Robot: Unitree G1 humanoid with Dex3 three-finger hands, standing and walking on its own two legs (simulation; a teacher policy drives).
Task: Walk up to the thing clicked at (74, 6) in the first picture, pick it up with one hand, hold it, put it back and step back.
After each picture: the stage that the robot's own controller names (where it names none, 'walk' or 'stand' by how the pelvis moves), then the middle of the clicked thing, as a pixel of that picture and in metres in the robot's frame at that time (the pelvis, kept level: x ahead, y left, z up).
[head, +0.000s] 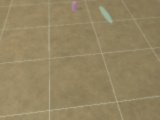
stand; (74, 6) +2.14 +0.11 -0.72
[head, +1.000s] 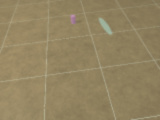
walk; (73, 19) +2.01 +0.25 -0.72
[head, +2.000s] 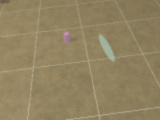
walk; (66, 37) +1.43 +0.27 -0.72
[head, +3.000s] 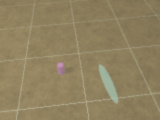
walk; (60, 68) +0.98 +0.26 -0.72
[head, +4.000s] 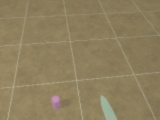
walk; (56, 102) +0.64 +0.21 -0.70
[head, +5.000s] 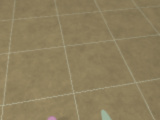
stand; out of the picture +0.43 +0.20 -0.70
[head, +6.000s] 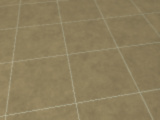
stand; out of the picture +0.38 +0.21 -0.72
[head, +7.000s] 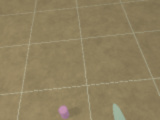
walk; (64, 112) +0.47 +0.21 -0.71
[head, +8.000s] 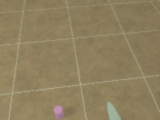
walk; (58, 112) +0.48 +0.16 -0.69
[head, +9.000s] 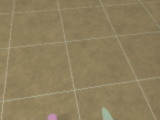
stand; out of the picture +0.42 +0.19 -0.70
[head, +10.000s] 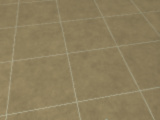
stand; out of the picture +0.38 +0.19 -0.73
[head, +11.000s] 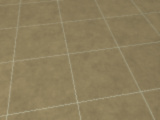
stand; out of the picture +0.38 +0.19 -0.73
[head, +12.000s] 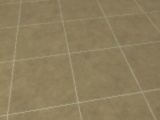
go down; out of the picture +0.37 +0.19 -0.72
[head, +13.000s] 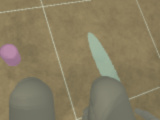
go down; (11, 55) +0.44 +0.25 -0.31
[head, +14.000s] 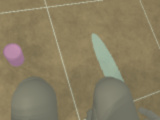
approach; (14, 55) +0.44 +0.26 -0.29
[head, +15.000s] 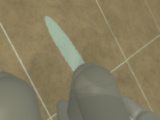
close in; out of the picture +0.41 +0.30 -0.22
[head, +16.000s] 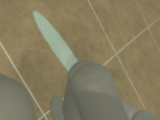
close; out of the picture +0.41 +0.30 -0.22
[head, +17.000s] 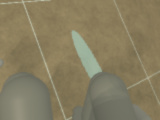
lift; out of the picture +0.36 +0.28 -0.13
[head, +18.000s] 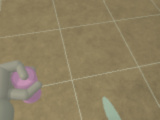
lift; (27, 85) +0.33 +0.18 +0.02
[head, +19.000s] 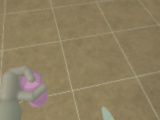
hold; (34, 90) +0.33 +0.17 -0.01
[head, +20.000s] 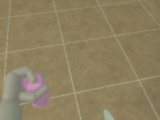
hold; (36, 90) +0.33 +0.17 +0.00
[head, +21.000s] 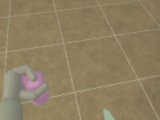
crouch; (36, 88) +0.33 +0.17 +0.00
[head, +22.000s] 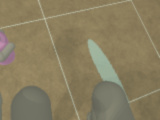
crouch; (0, 49) +0.44 +0.24 -0.10
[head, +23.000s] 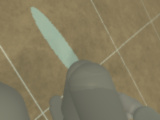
lower; out of the picture +0.41 +0.32 -0.22
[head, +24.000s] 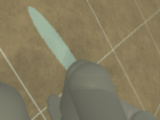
lower; out of the picture +0.41 +0.32 -0.23
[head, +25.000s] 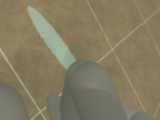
lower; out of the picture +0.41 +0.32 -0.22
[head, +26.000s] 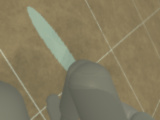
lower; out of the picture +0.41 +0.32 -0.23
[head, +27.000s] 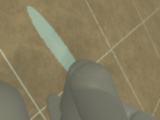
open; out of the picture +0.41 +0.32 -0.23
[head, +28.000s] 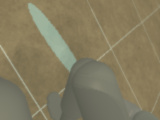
withdraw; out of the picture +0.40 +0.31 -0.22
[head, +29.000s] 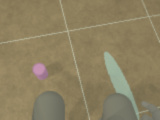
walk; (40, 71) +0.44 +0.23 -0.43
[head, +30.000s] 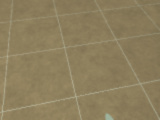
stand; out of the picture +0.38 +0.19 -0.66
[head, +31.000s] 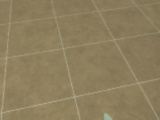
stand; out of the picture +0.39 +0.21 -0.67
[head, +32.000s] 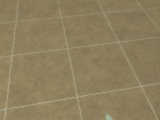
stand; out of the picture +0.39 +0.19 -0.69
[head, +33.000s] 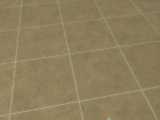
stand; out of the picture +0.39 +0.20 -0.72
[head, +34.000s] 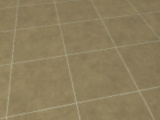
stand; out of the picture +0.38 +0.21 -0.73
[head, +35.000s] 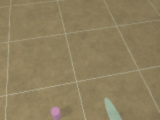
walk; (56, 113) +0.43 +0.17 -0.70
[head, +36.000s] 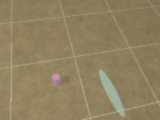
walk; (56, 80) +0.69 +0.19 -0.71
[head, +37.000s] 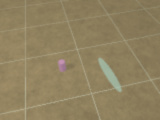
stand; (62, 65) +1.03 +0.26 -0.71
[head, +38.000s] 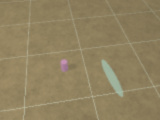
stand; (64, 65) +0.99 +0.19 -0.72
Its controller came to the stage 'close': yes
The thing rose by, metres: 0.70
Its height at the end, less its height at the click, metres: +0.00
